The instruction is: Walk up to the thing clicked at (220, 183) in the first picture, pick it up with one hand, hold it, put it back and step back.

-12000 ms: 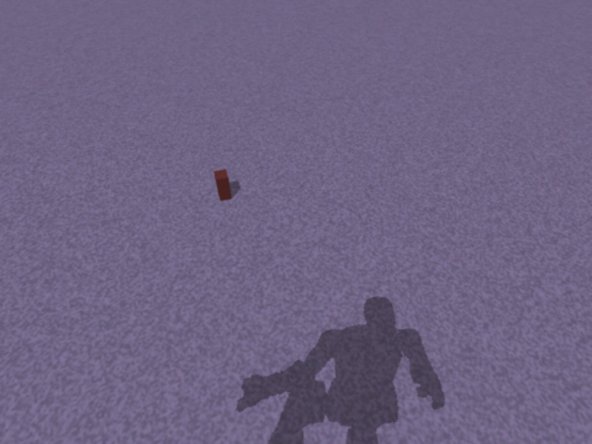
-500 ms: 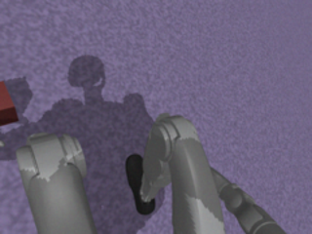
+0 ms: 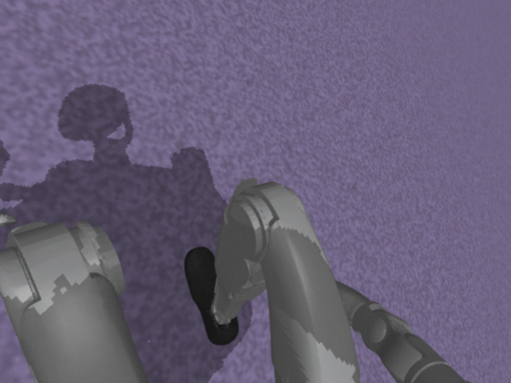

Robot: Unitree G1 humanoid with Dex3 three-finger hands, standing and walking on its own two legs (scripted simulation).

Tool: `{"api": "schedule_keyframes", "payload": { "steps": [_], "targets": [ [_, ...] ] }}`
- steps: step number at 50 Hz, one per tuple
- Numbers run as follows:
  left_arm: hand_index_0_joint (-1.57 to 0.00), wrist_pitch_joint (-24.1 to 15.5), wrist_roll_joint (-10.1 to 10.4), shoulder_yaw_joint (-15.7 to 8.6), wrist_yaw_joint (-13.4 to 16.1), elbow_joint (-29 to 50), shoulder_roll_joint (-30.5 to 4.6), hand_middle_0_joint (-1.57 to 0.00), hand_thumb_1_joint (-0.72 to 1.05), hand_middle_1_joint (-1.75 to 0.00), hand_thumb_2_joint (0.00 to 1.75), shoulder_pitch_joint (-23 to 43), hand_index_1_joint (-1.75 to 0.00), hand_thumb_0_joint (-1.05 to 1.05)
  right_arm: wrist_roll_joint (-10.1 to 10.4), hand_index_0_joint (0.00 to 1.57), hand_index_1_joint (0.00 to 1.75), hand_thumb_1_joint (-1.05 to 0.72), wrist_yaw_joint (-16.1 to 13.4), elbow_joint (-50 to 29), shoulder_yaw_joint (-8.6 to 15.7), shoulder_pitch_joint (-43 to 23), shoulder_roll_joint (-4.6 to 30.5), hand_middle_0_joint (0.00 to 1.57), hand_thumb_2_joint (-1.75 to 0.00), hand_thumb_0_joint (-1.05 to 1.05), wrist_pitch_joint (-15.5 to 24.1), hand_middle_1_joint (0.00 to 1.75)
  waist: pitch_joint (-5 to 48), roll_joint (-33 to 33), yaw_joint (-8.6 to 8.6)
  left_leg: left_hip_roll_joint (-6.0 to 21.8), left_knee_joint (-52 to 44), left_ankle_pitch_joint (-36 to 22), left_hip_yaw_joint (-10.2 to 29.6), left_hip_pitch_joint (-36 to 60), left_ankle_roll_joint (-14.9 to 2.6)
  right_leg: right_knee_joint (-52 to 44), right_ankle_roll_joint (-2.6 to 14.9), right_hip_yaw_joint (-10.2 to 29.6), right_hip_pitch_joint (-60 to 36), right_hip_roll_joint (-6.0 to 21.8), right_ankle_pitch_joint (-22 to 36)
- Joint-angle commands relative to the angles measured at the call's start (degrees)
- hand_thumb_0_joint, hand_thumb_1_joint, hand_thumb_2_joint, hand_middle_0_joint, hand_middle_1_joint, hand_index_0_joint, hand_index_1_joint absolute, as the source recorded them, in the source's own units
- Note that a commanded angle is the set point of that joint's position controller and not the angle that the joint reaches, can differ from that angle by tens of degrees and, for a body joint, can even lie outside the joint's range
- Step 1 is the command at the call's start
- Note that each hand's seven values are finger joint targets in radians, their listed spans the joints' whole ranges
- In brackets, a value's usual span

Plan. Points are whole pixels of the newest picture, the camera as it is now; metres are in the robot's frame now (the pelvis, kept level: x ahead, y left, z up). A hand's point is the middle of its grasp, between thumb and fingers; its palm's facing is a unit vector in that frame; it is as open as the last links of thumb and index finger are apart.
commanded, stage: close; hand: left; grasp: from the side
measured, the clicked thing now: out of the picture +0.43 +0.27 -0.21
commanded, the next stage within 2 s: settle in 0.58 s
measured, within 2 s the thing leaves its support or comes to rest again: leaves its support in 1.04 s
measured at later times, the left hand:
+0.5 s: hand out of the picture +0.43 +0.26 -0.17, palm faces +0.31 -0.95 +0.00, open 11.6 cm
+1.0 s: hand out of the picture +0.44 +0.26 -0.17, palm faces +0.31 -0.95 +0.00, open 10.3 cm
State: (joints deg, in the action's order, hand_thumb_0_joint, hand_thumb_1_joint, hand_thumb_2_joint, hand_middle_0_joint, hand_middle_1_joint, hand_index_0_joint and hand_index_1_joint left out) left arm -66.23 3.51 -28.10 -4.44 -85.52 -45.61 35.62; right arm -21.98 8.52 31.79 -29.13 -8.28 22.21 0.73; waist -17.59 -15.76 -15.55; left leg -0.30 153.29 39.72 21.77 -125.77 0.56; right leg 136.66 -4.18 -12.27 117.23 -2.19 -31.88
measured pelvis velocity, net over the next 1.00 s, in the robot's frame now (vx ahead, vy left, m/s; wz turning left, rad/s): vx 0.00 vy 0.00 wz -0.02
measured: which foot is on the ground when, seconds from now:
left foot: down 0.00-1.00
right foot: down 0.00-1.00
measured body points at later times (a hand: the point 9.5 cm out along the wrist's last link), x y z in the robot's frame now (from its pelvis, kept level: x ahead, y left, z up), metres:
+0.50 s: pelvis +0.00 +0.00 +0.00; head +0.22 +0.20 +0.34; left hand +0.41 +0.31 -0.17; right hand +0.16 -0.24 -0.02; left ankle +0.09 +0.12 -0.25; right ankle +0.16 -0.13 -0.25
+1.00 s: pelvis +0.00 +0.00 +0.01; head +0.23 +0.20 +0.33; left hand +0.42 +0.31 -0.17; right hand +0.16 -0.24 -0.02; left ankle +0.09 +0.12 -0.25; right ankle +0.16 -0.13 -0.25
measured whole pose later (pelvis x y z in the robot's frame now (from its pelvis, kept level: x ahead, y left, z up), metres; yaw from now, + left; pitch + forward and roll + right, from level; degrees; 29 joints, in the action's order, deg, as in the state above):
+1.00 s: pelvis +0.00 +0.00 +0.01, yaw -1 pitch +11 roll -19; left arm -64.8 1.1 -24.8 2.8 -83.7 -47.4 38.2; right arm -22.3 9.7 32.6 -29.6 -9.5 21.0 -1.0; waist -18.1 -16.4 -15.3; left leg -0.1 152.9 40.6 22.9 -126.0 0.6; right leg 135.3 -4.5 -13.3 117.1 -2.5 -32.1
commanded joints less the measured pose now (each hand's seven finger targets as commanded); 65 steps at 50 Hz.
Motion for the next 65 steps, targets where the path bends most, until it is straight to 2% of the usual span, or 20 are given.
{"api": "schedule_keyframes", "payload": {
  "steps": [1, 3, 9, 16, 17, 22, 25, 29, 30, 38, 40, 43, 49, 51, 54, 56, 59, 61, 63, 65],
  "targets": [
    [-0.10, -5.0, -0.3, 0.1, 2.3, 7.1, -9.4, -0.13, -0.25, -0.11, 0.21, 12.0, -0.13, 0.00, -0.3, 0.20, 0.30, -0.90, -0.8, -0.8, 6.8, -0.1, 20.7, 0.20, -0.91, 0.00, -0.7, 0.30, 30.1, 31.9, -6.43, 3.5, -21.5, -3.6, -5.5, 20.8, 1.47, -8.2, 3.73, -7.9, -13.8, -1.8, 5.4],
    [-0.26, -5.2, -0.9, 0.5, 3.1, 7.0, -9.6, -0.28, -0.11, -0.26, 0.31, 11.9, -0.27, 0.00, -0.3, 0.20, 0.30, -0.90, -0.7, -0.5, 6.9, -0.2, 20.8, 0.20, -0.90, 0.00, -0.8, 0.30, 29.7, 32.2, -6.55, 3.7, -21.8, -3.1, -5.0, 21.4, 1.63, -7.9, 3.71, -8.1, -13.2, -1.8, 5.3],
    [-0.38, -5.2, -1.2, 2.2, 4.9, 6.4, -9.7, -0.40, 0.09, -0.39, 0.47, 13.6, -0.40, 0.00, -0.3, 0.20, 0.30, -0.88, -0.6, -0.4, 6.2, -0.3, 20.3, 0.20, -0.90, 0.00, -0.7, 0.30, 29.0, 30.3, -7.20, 3.5, -20.6, -1.6, -5.5, 18.7, 0.88, -9.2, 3.66, -8.0, -13.5, -2.3, 4.6],
    [-0.53, -4.8, -2.4, 2.6, 6.3, 5.7, -9.3, -0.54, 0.32, -0.55, 0.62, 13.9, -0.55, 0.00, -0.6, 0.20, 0.30, -0.87, -0.5, 0.0, 6.1, 0.1, 20.3, 0.20, -0.89, 0.00, -1.2, 0.30, 29.8, 30.9, -7.67, 3.9, -21.2, -5.0, -4.3, 21.7, 1.49, -8.3, 3.66, -8.5, -13.7, -2.4, 7.4],
    [-0.56, -4.7, -2.7, 2.4, 6.6, 5.6, -10.0, -0.58, 0.31, -0.57, 0.63, 13.9, -0.57, 0.00, -0.6, 0.20, 0.30, -0.87, -0.4, 0.1, 6.2, -0.4, 20.4, 0.20, -0.89, 0.00, -1.3, 0.30, 29.1, 32.0, -7.10, 4.0, -21.7, -4.8, -4.2, 22.1, 1.73, -8.1, 3.79, -8.5, -12.8, -2.3, 6.9],
    [-0.74, -4.7, -3.1, 3.0, 7.3, 5.2, -9.8, -0.75, 0.26, -0.78, 0.79, 15.6, -0.78, 0.00, -0.8, 0.20, 0.30, -0.88, -0.2, -0.2, 6.1, -0.6, 20.1, 0.20, -0.90, 0.00, -1.5, 0.30, 27.7, 30.9, -8.15, 3.9, -21.7, -1.0, -4.3, 19.8, 1.23, -9.3, 3.66, -8.4, -12.7, -2.5, 4.4],
    [-0.80, -4.9, -3.6, 3.6, 7.3, 5.2, -9.3, -0.81, 0.32, -0.83, 0.84, 15.6, -0.84, 0.00, -0.9, 0.20, 0.30, -0.88, -0.1, 0.1, 6.0, -0.4, 20.1, 0.20, -0.90, 0.00, -1.6, 0.30, 28.4, 31.9, -8.35, 4.0, -22.0, -3.6, -3.8, 21.8, 1.62, -8.6, 3.64, -8.6, -12.8, -2.3, 6.3],
    [-0.91, -5.0, -3.5, 3.9, 7.6, 4.5, -8.8, -0.92, 0.32, -0.96, 0.95, 16.7, -0.97, 0.00, -0.9, 0.20, 0.30, -0.89, 0.1, 0.1, 6.0, -0.6, 20.5, 0.20, -0.90, 0.00, -1.9, 0.30, 28.0, 31.6, -9.19, 4.0, -22.4, -3.2, -3.0, 21.6, 1.71, -8.4, 3.66, -9.0, -12.4, -2.3, 6.2],
    [-0.91, -4.9, -3.3, 3.6, 7.5, 4.6, -9.0, -0.92, 0.31, -0.96, 0.96, 15.8, -0.97, 0.00, -0.9, 0.20, 0.30, -0.88, 0.1, 0.0, 6.0, -0.6, 20.3, 0.20, -0.90, 0.00, -1.9, 0.30, 28.7, 31.3, -8.43, 4.0, -22.1, -3.7, -3.4, 22.1, 1.64, -8.7, 3.68, -8.6, -12.9, -2.5, 6.6],
    [-1.13, -4.9, -3.1, 4.0, 7.2, 4.6, -9.5, -1.14, 0.39, -1.24, 1.21, 16.2, -1.27, 0.00, -0.9, 0.20, 0.30, -0.91, 0.0, 0.5, 5.7, -0.5, 20.3, 0.20, -0.91, 0.00, -2.2, 0.30, 28.9, 31.3, -8.66, 3.7, -21.4, -4.1, -4.0, 21.0, 1.35, -9.3, 3.61, -8.7, -13.8, -2.6, 7.1],
    [-1.16, -4.8, -3.3, 4.3, 7.3, 5.1, -9.4, -1.18, 0.41, -1.28, 1.24, 16.1, -1.30, 0.00, -0.9, 0.20, 0.30, -0.91, 0.1, 0.4, 5.7, -0.2, 20.3, 0.20, -0.91, 0.00, -2.3, 0.30, 29.1, 32.1, -8.41, 3.8, -21.9, -4.5, -3.7, 22.1, 1.59, -9.0, 3.82, -8.8, -13.6, -2.5, 7.1],
    [-1.19, -4.5, -2.9, 4.6, 7.0, 6.8, -8.8, -1.21, 0.32, -1.32, 1.27, 15.8, -1.35, 0.00, -0.6, 0.20, 0.30, -0.91, 0.2, 0.5, 6.2, -0.4, 20.5, 0.20, -0.91, 0.00, -2.4, 0.30, 29.2, 32.5, -7.88, 3.8, -21.9, -4.2, -4.1, 21.8, 1.54, -9.1, 3.80, -8.5, -13.9, -2.5, 7.0],
    [-1.23, -3.6, -2.1, 2.4, 7.0, 14.2, -9.7, -1.25, 0.32, -1.37, 1.29, 16.7, -1.39, 0.00, 0.0, 0.20, 0.30, -0.91, 0.3, 0.8, 7.4, 0.9, 20.0, 0.20, -0.91, 0.00, -2.4, 0.30, 33.6, 35.3, -6.46, 3.9, -22.1, -7.4, -4.8, 24.9, 1.90, -8.7, 4.03, -7.7, -14.8, -2.0, 9.0],
    [-1.26, -3.1, -2.4, 1.4, 7.1, 18.3, -11.2, -1.28, 0.30, -1.38, 1.28, 17.7, -1.41, 0.00, 0.2, 0.20, 0.30, -0.92, 0.4, 0.9, 8.2, 1.5, 20.0, 0.20, -0.91, 0.00, -2.6, 0.30, 34.5, 37.5, -5.81, 3.9, -23.0, -6.4, -5.1, 25.1, 1.98, -8.8, 4.22, -7.3, -14.4, -1.8, 8.2],
    [-1.26, -1.3, -2.2, 0.6, 7.4, 24.2, -11.4, -1.28, 0.27, -1.38, 1.29, 16.6, -1.41, 0.00, 0.8, 0.20, 0.30, -0.91, 0.5, 0.5, 9.6, 2.7, 19.3, 0.20, -0.91, 0.00, -2.8, 0.30, 39.3, 39.4, -4.25, 3.7, -23.3, -7.8, -6.4, 26.8, 1.95, -9.2, 4.54, -6.4, -15.7, -1.8, 9.0],
    [-1.27, 0.4, -2.0, 2.4, 6.8, 27.1, -8.9, -1.29, 0.29, -1.39, 1.28, 16.7, -1.42, 0.00, 1.6, 0.20, 0.30, -0.91, 0.5, 0.4, 11.1, 2.8, 19.4, 0.20, -0.91, 0.00, -2.8, 0.30, 38.8, 40.7, -4.31, 3.7, -24.6, -6.5, -6.8, 26.4, 2.06, -9.3, 4.79, -6.0, -13.8, -1.5, 8.0],
    [-1.28, 3.2, -2.1, 4.3, 6.2, 30.1, -6.3, -1.30, 0.29, -1.39, 1.28, 15.2, -1.42, 0.00, 2.7, 0.20, 0.30, -0.91, 0.5, 0.8, 12.7, 4.9, 18.6, 0.20, -0.90, 0.00, -3.0, 0.30, 40.7, 40.8, -3.60, 3.5, -25.1, -8.4, -7.6, 27.0, 2.03, -9.7, 4.96, -5.3, -13.8, -1.3, 9.6],
    [-1.31, 4.9, -1.9, 4.3, 5.5, 32.9, -6.4, -1.32, 0.28, -1.41, 1.28, 14.9, -1.43, 0.00, 3.9, 0.20, 0.30, -0.91, 0.5, 0.5, 13.6, 5.1, 17.9, 0.20, -0.90, 0.00, -3.0, 0.30, 41.0, 40.5, -2.22, 3.4, -26.3, -6.5, -7.7, 26.0, 1.83, -9.7, 5.22, -4.8, -12.1, -1.0, 7.9],
    [-1.32, 7.0, -1.1, 6.0, 4.6, 33.4, -2.7, -1.33, 0.23, -1.43, 1.30, 14.2, -1.45, 0.00, 4.9, 0.20, 0.30, -0.90, 0.5, 0.4, 15.0, 6.3, 17.8, 0.20, -0.90, 0.00, -3.1, 0.30, 41.1, 38.6, -2.43, 3.2, -26.8, -5.6, -7.9, 25.2, 1.62, -10.2, 5.17, -4.4, -11.4, -0.8, 7.6],
    [-1.32, 8.7, 0.0, 6.0, 3.9, 35.4, -1.9, -1.33, 0.20, -1.42, 1.27, 15.2, -1.45, 0.00, 6.0, 0.20, 0.30, -0.90, 0.5, 0.4, 16.0, 7.3, 17.3, 0.20, -0.90, 0.00, -2.9, 0.30, 41.8, 38.1, -1.76, 2.8, -27.2, -4.3, -8.6, 23.6, 1.21, -10.7, 5.28, -3.8, -10.8, -0.7, 6.6]
  ]
}}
